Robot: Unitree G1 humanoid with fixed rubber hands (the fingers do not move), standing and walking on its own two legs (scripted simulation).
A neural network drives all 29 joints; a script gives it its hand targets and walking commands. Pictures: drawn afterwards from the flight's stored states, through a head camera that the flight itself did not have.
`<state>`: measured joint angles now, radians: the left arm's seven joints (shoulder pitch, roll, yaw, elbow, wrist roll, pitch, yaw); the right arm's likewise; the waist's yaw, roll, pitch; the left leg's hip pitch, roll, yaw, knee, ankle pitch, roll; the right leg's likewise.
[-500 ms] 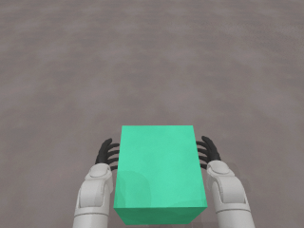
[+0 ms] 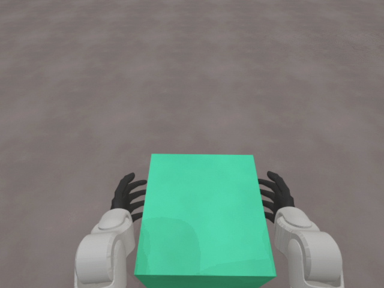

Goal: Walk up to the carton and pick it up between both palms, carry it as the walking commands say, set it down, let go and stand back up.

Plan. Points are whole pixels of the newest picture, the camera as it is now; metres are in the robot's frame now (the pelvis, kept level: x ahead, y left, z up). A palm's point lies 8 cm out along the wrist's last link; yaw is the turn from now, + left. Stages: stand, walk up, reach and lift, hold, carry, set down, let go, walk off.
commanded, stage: carry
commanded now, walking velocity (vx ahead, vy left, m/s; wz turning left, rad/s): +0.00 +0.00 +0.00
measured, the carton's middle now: (200, 229) +0.25 +0.00 +0.00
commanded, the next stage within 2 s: none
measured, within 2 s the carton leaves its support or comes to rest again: neither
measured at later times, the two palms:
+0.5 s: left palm (120, 222) +0.23 +0.15 +0.08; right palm (276, 214) +0.24 -0.14 +0.07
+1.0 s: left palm (116, 212) +0.27 +0.18 +0.04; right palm (253, 204) +0.28 -0.11 +0.04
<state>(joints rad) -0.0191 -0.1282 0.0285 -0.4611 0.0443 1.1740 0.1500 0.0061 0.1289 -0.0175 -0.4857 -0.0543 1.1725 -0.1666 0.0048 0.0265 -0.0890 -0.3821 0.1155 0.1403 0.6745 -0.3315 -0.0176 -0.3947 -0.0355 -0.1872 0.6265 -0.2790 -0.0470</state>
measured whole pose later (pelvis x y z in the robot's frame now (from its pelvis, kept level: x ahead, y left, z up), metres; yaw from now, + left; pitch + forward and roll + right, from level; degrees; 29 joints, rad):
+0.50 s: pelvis -0.03 +0.00 +0.01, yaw +2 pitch +2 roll +1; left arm -0.15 -0.13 0.09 -0.13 0.13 1.07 0.12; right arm -0.13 0.13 -0.07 -0.14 -0.13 1.06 -0.13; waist 0.01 -0.01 -0.12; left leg -0.35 0.07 0.13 0.52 -0.20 -0.01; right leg -0.38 -0.06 -0.20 0.52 -0.19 -0.05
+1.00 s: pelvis +0.00 +0.02 +0.01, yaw +2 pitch +2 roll +0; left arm -0.13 -0.13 0.10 0.09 0.16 0.72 0.10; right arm -0.14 0.13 -0.09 0.11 -0.15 0.71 -0.11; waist -0.01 0.00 -0.06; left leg -0.31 0.04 0.14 0.54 -0.27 0.03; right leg -0.33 -0.10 -0.18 0.55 -0.24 0.00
